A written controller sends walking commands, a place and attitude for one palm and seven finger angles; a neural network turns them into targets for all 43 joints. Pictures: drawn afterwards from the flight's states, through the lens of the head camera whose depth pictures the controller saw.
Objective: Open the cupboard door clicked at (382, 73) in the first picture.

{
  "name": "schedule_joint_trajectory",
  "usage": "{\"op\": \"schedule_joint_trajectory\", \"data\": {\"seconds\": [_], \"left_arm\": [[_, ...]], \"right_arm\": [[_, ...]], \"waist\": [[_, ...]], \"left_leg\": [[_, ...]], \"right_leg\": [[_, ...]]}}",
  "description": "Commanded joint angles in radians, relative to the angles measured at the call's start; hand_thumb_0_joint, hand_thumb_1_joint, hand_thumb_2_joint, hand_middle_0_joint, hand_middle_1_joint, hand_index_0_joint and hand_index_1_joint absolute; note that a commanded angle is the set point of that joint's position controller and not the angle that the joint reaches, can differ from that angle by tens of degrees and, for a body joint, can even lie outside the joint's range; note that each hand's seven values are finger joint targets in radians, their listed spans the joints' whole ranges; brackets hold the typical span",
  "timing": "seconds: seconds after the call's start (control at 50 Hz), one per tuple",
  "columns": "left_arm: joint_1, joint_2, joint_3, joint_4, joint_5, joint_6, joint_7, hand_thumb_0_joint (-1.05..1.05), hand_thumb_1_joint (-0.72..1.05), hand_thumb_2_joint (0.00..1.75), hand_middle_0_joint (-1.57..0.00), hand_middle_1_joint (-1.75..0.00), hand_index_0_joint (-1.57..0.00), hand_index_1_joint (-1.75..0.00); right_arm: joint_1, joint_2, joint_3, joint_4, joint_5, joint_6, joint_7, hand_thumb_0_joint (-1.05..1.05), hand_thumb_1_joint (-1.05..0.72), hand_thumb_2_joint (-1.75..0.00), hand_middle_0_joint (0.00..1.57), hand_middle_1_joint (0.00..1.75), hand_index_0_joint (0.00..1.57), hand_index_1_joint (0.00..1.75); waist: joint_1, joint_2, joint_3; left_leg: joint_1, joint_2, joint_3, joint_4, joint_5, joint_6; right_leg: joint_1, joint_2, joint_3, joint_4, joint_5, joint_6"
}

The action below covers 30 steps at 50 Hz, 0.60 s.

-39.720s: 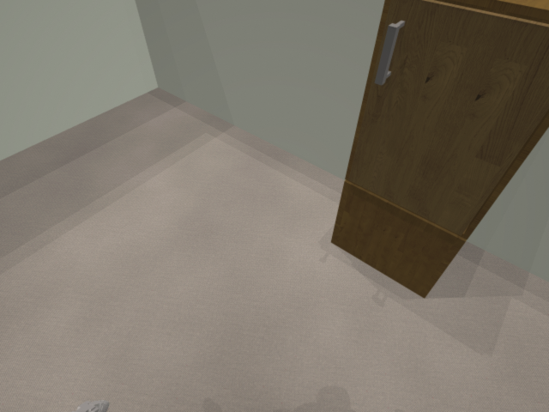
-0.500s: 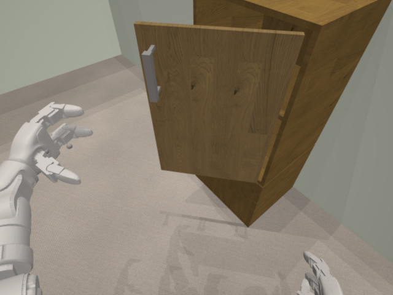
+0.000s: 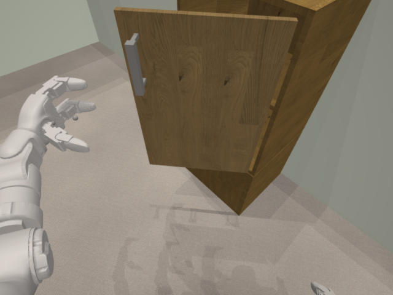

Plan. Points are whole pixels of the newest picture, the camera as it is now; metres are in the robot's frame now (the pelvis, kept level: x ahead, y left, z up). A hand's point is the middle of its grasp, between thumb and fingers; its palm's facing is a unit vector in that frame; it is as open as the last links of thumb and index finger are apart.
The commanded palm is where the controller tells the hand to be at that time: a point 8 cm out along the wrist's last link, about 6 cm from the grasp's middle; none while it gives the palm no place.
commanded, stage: move the hooked fingers beside the handle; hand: left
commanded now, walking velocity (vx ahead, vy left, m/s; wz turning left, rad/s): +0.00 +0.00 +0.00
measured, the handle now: (137, 65) +0.61 +0.17 +0.14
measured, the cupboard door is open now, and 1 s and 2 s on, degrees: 41 41 41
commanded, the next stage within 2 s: slide the fingers in behind the handle in 1.84 s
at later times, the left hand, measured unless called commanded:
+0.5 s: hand (93, 89) +0.49 +0.24 +0.16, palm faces -0.08 -1.00 +0.00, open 14.0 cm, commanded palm +0.49 +0.29 +0.15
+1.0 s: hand (105, 72) +0.57 +0.23 +0.15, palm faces -0.08 -1.00 +0.02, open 14.0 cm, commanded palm +0.55 +0.28 +0.14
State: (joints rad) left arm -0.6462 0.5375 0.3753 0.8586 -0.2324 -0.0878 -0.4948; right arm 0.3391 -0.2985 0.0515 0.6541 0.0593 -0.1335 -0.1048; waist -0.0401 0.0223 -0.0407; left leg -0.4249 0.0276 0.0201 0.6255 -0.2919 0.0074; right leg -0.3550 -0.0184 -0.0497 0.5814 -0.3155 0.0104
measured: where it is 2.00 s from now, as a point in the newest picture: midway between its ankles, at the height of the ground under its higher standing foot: outside the picture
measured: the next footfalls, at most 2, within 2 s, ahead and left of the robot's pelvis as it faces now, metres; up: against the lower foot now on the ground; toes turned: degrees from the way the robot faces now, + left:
none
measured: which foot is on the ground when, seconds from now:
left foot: down 0.00-1.00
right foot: down 0.00-1.00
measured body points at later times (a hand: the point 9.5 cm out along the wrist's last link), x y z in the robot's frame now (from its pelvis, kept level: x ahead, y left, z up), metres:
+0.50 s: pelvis +0.00 +0.00 -0.01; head +0.08 +0.01 +0.43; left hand +0.49 +0.29 +0.16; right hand +0.00 -0.29 -0.12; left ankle +0.01 +0.11 -0.73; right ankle -0.01 -0.13 -0.73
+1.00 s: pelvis +0.02 +0.01 -0.02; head +0.15 +0.03 +0.41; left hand +0.57 +0.29 +0.15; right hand -0.06 -0.25 -0.11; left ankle +0.01 +0.11 -0.73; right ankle -0.01 -0.13 -0.73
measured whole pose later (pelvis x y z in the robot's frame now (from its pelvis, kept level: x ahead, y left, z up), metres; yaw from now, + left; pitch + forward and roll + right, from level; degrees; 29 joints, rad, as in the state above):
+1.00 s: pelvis +0.02 +0.01 -0.02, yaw -4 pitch +20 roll -3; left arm -1.19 0.87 0.49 1.37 -0.03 -0.17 -0.48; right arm 0.49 -0.30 0.06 0.65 0.00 0.03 -0.06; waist -0.24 0.03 -0.07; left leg -0.77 0.07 0.04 0.79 -0.37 0.02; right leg -0.68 0.02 -0.02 0.68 -0.34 0.03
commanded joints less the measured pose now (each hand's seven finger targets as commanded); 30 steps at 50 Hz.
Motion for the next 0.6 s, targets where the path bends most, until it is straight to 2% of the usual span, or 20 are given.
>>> {"op": "schedule_joint_trajectory", "data": {"seconds": [0.0, 0.06, 0.08, 0.1, 0.14, 0.2, 0.24, 0.26, 0.32, 0.34, 0.36, 0.4, 0.42, 0.46, 0.48, 0.5, 0.52, 0.54, 0.56, 0.58], "left_arm": [[-0.549, 0.277, 0.041, -0.132, -0.015, -0.101, 0.007, 0.00, -0.50, 0.30, -0.30, -1.20, -0.30, -1.20], [-0.543, 0.295, 0.060, -0.060, -0.009, -0.117, 0.012, 0.00, -0.50, 0.30, -0.30, -1.20, -0.30, -1.20], [-0.538, 0.321, 0.078, -0.019, 0.000, -0.114, 0.013, 0.00, -0.50, 0.30, -0.30, -1.20, -0.30, -1.20], [-0.577, 0.337, 0.079, 0.001, 0.008, -0.118, 0.015, 0.00, -0.50, 0.30, -0.30, -1.20, -0.30, -1.20], [-0.581, 0.399, 0.117, 0.052, 0.028, -0.126, 0.018, 0.00, -0.50, 0.30, -0.30, -1.20, -0.30, -1.20], [-0.671, 0.385, 0.084, 0.033, 0.038, -0.160, 0.013, 0.00, -0.50, 0.30, -0.30, -1.20, -0.30, -1.20], [-0.671, 0.429, 0.117, 0.069, 0.040, -0.173, 0.006, 0.00, -0.50, 0.30, -0.30, -1.20, -0.30, -1.20], [-0.689, 0.423, 0.111, 0.069, 0.031, -0.181, 0.002, 0.00, -0.50, 0.30, -0.30, -1.20, -0.30, -1.20], [-0.719, 0.439, 0.103, 0.128, 0.046, -0.172, -0.013, 0.00, -0.50, 0.30, -0.30, -1.20, -0.30, -1.20], [-0.728, 0.427, 0.085, 0.162, 0.051, -0.162, -0.016, 0.00, -0.50, 0.30, -0.30, -1.20, -0.30, -1.20], [-0.757, 0.445, 0.096, 0.159, 0.047, -0.166, -0.015, 0.00, -0.50, 0.30, -0.30, -1.20, -0.30, -1.20], [-0.785, 0.470, 0.100, 0.165, 0.064, -0.164, -0.016, 0.00, -0.50, 0.30, -0.30, -1.20, -0.30, -1.20], [-0.807, 0.456, 0.084, 0.165, 0.067, -0.166, -0.015, 0.00, -0.50, 0.30, -0.30, -1.20, -0.30, -1.20], [-0.820, 0.475, 0.102, 0.177, 0.061, -0.175, -0.014, 0.00, -0.50, 0.30, -0.30, -1.20, -0.30, -1.20], [-0.833, 0.500, 0.113, 0.180, 0.070, -0.175, -0.014, 0.00, -0.50, 0.30, -0.30, -1.20, -0.30, -1.20], [-0.845, 0.483, 0.093, 0.209, 0.074, -0.169, -0.016, 0.00, -0.50, 0.30, -0.30, -1.20, -0.30, -1.20], [-0.854, 0.515, 0.108, 0.232, 0.085, -0.165, -0.013, 0.00, -0.50, 0.30, -0.30, -1.20, -0.30, -1.20], [-0.882, 0.515, 0.095, 0.233, 0.096, -0.164, -0.009, 0.00, -0.50, 0.30, -0.30, -1.20, -0.30, -1.20], [-0.902, 0.498, 0.085, 0.218, 0.094, -0.169, -0.006, 0.00, -0.50, 0.30, -0.30, -1.20, -0.30, -1.20], [-0.897, 0.546, 0.123, 0.225, 0.104, -0.169, 0.000, 0.00, -0.50, 0.30, -0.30, -1.20, -0.30, -1.20]], "right_arm": [[0.029, -0.162, -0.063, -0.091, -0.004, -0.032, -0.015, 0.00, -0.90, -0.90, 0.20, 0.30, 0.20, 0.30], [0.047, -0.164, -0.062, -0.089, -0.009, -0.016, -0.005, 0.00, -0.90, -0.90, 0.20, 0.30, 0.20, 0.30], [0.052, -0.167, -0.062, -0.088, -0.009, -0.010, -0.002, 0.00, -0.90, -0.90, 0.20, 0.30, 0.20, 0.30], [0.059, -0.169, -0.063, -0.085, -0.010, -0.002, -0.001, 0.00, -0.90, -0.90, 0.20, 0.30, 0.20, 0.30], [0.077, -0.176, -0.065, -0.086, -0.012, 0.013, 0.001, 0.00, -0.90, -0.90, 0.20, 0.30, 0.20, 0.30], [0.092, -0.172, -0.069, -0.085, -0.014, 0.026, 0.005, 0.00, -0.90, -0.90, 0.20, 0.30, 0.20, 0.30], [0.112, -0.180, -0.072, -0.078, -0.014, 0.037, 0.005, 0.00, -0.90, -0.90, 0.20, 0.30, 0.20, 0.30], [0.116, -0.179, -0.072, -0.079, -0.014, 0.044, 0.004, 0.00, -0.90, -0.90, 0.20, 0.30, 0.20, 0.30], [0.135, -0.185, -0.072, -0.065, -0.013, 0.056, 0.005, 0.00, -0.90, -0.90, 0.20, 0.30, 0.20, 0.30], [0.141, -0.186, -0.072, -0.059, -0.012, 0.061, 0.004, 0.00, -0.90, -0.90, 0.20, 0.30, 0.20, 0.30], [0.154, -0.188, -0.073, -0.056, -0.014, 0.066, 0.002, 0.00, -0.90, -0.90, 0.20, 0.30, 0.20, 0.30], [0.166, -0.191, -0.074, -0.053, -0.016, 0.075, 0.002, 0.00, -0.90, -0.90, 0.20, 0.30, 0.20, 0.30], [0.175, -0.190, -0.075, -0.049, -0.018, 0.077, 0.005, 0.00, -0.90, -0.90, 0.20, 0.30, 0.20, 0.30], [0.194, -0.194, -0.076, -0.044, -0.021, 0.084, 0.004, 0.00, -0.90, -0.90, 0.20, 0.30, 0.20, 0.30], [0.198, -0.197, -0.078, -0.043, -0.023, 0.088, 0.006, 0.00, -0.90, -0.90, 0.20, 0.30, 0.20, 0.30], [0.200, -0.195, -0.075, -0.039, -0.021, 0.093, 0.006, 0.00, -0.90, -0.90, 0.20, 0.30, 0.20, 0.30], [0.210, -0.199, -0.074, -0.035, -0.023, 0.097, 0.006, 0.00, -0.90, -0.90, 0.20, 0.30, 0.20, 0.30], [0.214, -0.200, -0.074, -0.035, -0.023, 0.100, 0.005, 0.00, -0.90, -0.90, 0.20, 0.30, 0.20, 0.30], [0.224, -0.197, -0.074, -0.034, -0.027, 0.100, 0.006, 0.00, -0.90, -0.90, 0.20, 0.30, 0.20, 0.30], [0.234, -0.201, -0.076, -0.033, -0.030, 0.105, 0.008, 0.00, -0.90, -0.90, 0.20, 0.30, 0.20, 0.30]], "waist": [[-0.041, 0.062, -0.312], [-0.028, 0.058, -0.326], [-0.027, 0.046, -0.318], [-0.039, 0.030, -0.307], [-0.034, 0.013, -0.318], [-0.057, 0.073, -0.368], [-0.057, 0.057, -0.374], [-0.064, 0.030, -0.384], [-0.077, 0.075, -0.364], [-0.094, 0.062, -0.340], [-0.097, 0.022, -0.346], [-0.099, 0.094, -0.383], [-0.111, 0.086, -0.387], [-0.116, 0.062, -0.406], [-0.113, 0.084, -0.427], [-0.128, 0.094, -0.408], [-0.126, 0.087, -0.387], [-0.137, 0.112, -0.382], [-0.139, 0.127, -0.404], [-0.129, 0.141, -0.437]], "left_leg": [[0.256, -0.018, -0.060, -0.057, 0.233, 0.015], [0.229, -0.021, -0.051, -0.043, 0.272, 0.016], [0.203, -0.019, -0.049, -0.040, 0.264, 0.017], [0.180, -0.020, -0.045, -0.035, 0.255, 0.021], [0.144, -0.020, -0.040, -0.027, 0.257, 0.025], [0.173, -0.018, -0.034, -0.003, 0.287, 0.024], [0.159, -0.016, -0.036, 0.004, 0.283, 0.024], [0.148, -0.017, -0.033, 0.010, 0.293, 0.028], [0.127, -0.017, -0.031, 0.017, 0.262, 0.028], [0.106, -0.017, -0.027, 0.019, 0.239, 0.031], [0.097, -0.015, -0.032, 0.024, 0.258, 0.035], [0.113, -0.015, -0.034, 0.031, 0.256, 0.031], [0.117, -0.014, -0.036, 0.034, 0.256, 0.031], [0.119, -0.011, -0.039, 0.045, 0.289, 0.033], [0.121, -0.010, -0.039, 0.049, 0.293, 0.032], [0.112, -0.009, -0.036, 0.052, 0.273, 0.032], [0.084, -0.009, -0.041, 0.052, 0.248, 0.032], [0.085, -0.008, -0.043, 0.052, 0.248, 0.031], [0.111, -0.008, -0.044, 0.058, 0.277, 0.031], [0.125, -0.004, -0.051, 0.064, 0.296, 0.027]], "right_leg": [[-0.058, 0.042, 0.002, -0.054, 0.243, -0.037], [-0.039, 0.042, 0.003, -0.038, 0.285, -0.039], [-0.042, 0.040, 0.006, -0.034, 0.291, -0.036], [-0.045, 0.039, 0.011, -0.032, 0.297, -0.031], [-0.033, 0.038, 0.016, -0.021, 0.311, -0.029], [-0.052, 0.041, 0.024, -0.009, 0.337, -0.026], [-0.052, 0.044, 0.025, -0.004, 0.337, -0.026], [-0.043, 0.048, 0.025, 0.000, 0.349, -0.025], [-0.079, 0.046, 0.030, -0.003, 0.330, -0.022], [-0.098, 0.046, 0.032, -0.008, 0.314, -0.018], [-0.086, 0.049, 0.028, -0.003, 0.331, -0.019], [-0.107, 0.047, 0.033, 0.002, 0.319, -0.018], [-0.118, 0.049, 0.031, 0.000, 0.314, -0.017], [-0.112, 0.054, 0.027, 0.010, 0.336, -0.018], [-0.115, 0.053, 0.031, 0.010, 0.340, -0.016], [-0.136, 0.053, 0.032, 0.006, 0.325, -0.014], [-0.146, 0.053, 0.030, 0.005, 0.299, -0.014], [-0.160, 0.052, 0.030, 0.007, 0.292, -0.015], [-0.167, 0.056, 0.025, 0.013, 0.303, -0.018], [-0.167, 0.057, 0.026, 0.016, 0.310, -0.018]]}}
